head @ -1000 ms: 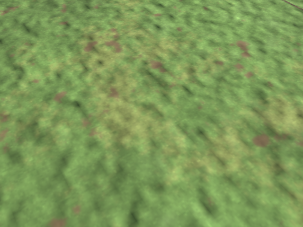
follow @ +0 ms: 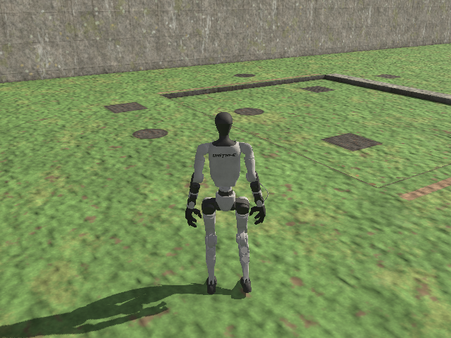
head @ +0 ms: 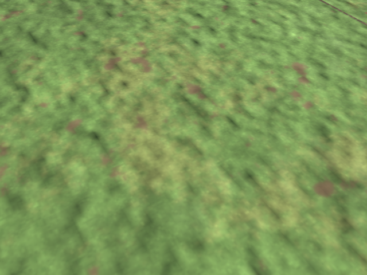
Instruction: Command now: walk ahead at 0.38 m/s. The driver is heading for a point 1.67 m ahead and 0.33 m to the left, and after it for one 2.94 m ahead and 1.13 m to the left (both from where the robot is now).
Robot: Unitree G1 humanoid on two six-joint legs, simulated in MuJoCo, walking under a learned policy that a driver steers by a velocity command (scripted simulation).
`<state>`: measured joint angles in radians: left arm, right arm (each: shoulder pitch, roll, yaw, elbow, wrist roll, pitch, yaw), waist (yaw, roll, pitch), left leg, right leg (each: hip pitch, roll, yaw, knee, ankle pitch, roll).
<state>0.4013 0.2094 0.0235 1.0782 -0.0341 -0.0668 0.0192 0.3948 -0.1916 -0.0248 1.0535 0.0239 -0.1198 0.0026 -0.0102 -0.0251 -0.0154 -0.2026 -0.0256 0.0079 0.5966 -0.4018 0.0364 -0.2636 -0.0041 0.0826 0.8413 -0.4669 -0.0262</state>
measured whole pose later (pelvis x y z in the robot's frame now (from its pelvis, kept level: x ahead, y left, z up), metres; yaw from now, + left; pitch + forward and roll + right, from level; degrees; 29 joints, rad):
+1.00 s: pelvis +0.55 +0.02 +0.00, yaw +0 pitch +2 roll -1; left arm 0.35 0.26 0.03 1.00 -0.03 -0.09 0.00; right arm 0.11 -0.24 -0.05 0.84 0.01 -0.11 0.03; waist 0.03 -0.01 0.04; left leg -0.42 -0.01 0.06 0.53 -0.14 0.06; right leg -0.27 0.00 0.04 1.09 -0.45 -0.05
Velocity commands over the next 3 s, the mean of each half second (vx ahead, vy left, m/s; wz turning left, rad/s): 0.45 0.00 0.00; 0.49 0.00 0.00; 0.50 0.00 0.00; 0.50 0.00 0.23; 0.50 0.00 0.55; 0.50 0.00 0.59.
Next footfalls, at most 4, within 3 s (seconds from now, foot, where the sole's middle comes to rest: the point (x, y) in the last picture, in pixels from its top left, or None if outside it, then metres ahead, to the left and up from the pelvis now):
0.34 right None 0.36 -0.13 -0.76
0.90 left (156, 238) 0.67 0.11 -0.76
1.46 right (210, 172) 0.99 -0.12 -0.76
2.04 left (156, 124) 1.28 0.13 -0.76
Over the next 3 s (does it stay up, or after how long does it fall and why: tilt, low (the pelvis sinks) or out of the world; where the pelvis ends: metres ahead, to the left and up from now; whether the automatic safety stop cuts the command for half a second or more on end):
stays up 1.61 0.20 0.00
